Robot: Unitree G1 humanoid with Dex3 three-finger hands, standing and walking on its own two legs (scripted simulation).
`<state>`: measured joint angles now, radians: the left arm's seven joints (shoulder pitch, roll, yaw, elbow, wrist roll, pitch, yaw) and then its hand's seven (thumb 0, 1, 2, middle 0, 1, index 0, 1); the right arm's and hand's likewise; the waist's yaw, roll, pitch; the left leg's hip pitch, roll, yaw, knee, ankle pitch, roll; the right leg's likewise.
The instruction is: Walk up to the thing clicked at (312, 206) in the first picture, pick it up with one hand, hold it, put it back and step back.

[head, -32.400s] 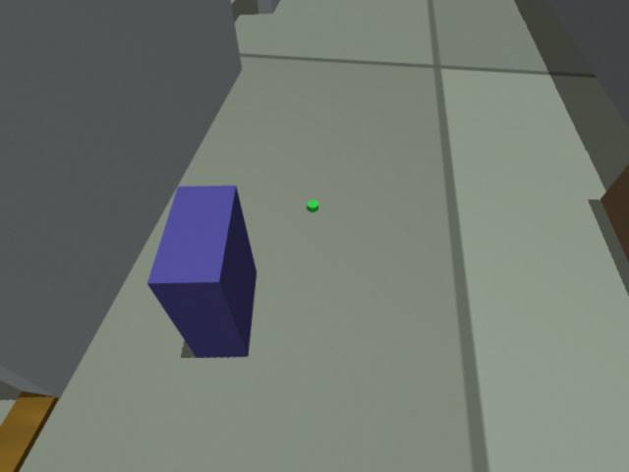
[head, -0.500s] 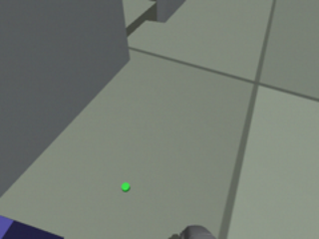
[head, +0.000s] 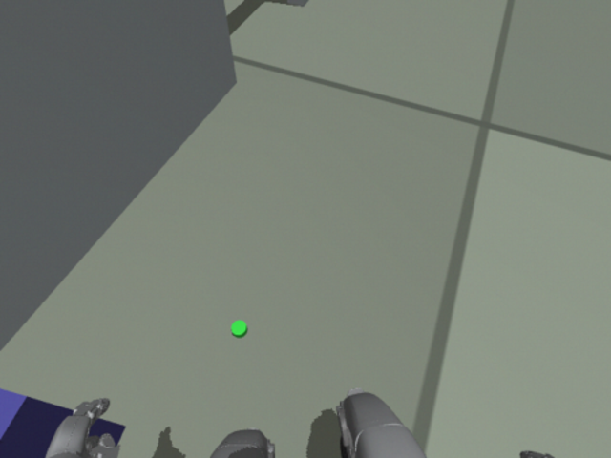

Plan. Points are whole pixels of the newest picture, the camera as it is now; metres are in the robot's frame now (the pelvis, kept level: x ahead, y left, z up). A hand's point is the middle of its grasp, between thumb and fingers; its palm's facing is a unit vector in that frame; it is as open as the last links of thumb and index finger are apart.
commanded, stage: walk up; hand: left
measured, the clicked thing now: (239, 328) +0.51 +0.21 -0.73
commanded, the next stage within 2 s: none
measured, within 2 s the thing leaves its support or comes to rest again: neither
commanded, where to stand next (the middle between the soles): +0.11 -0.02 m, yaw -3 degrees
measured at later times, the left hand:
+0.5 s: hand out of the picture +0.07 +0.26 -0.11, palm faces -0.08 -0.91 -0.42, open 7.4 cm
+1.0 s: hand out of the picture +0.01 +0.27 -0.10, palm faces -0.04 -0.90 -0.43, open 7.4 cm
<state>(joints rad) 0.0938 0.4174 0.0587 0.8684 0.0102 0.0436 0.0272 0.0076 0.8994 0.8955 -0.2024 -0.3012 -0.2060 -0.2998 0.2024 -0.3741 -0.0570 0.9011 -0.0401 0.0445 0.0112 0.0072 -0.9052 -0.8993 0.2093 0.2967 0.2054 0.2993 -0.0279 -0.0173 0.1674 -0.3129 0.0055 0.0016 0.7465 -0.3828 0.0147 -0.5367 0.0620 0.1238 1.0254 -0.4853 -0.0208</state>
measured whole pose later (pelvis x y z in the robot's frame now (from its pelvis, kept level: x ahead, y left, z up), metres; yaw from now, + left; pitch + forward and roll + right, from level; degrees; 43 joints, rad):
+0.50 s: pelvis +0.02 -0.02 +0.02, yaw -4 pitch -4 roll +0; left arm 0.33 0.40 0.04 0.87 0.02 -0.04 -0.01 0.01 0.90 0.90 -0.20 -0.30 -0.21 -0.30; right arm 0.25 -0.42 -0.06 0.87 -0.01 -0.01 0.02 0.01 -0.91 -0.90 0.21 0.30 0.20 0.30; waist 0.03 0.03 0.11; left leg -0.42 0.02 -0.03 0.72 -0.29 0.01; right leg -0.13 0.01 0.00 0.55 -0.36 -0.03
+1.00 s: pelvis +0.01 -0.01 +0.03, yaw -4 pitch -4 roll +1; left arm 0.42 0.39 0.08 0.93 0.04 -0.06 -0.03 0.01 0.90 0.90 -0.21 -0.30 -0.21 -0.30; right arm 0.25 -0.46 -0.09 0.88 -0.02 0.01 0.06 0.01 -0.90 -0.90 0.21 0.30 0.20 0.30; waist 0.05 0.04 0.08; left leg -0.54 -0.01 -0.06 0.92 -0.27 -0.02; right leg -0.09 -0.03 -0.01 0.46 -0.31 -0.03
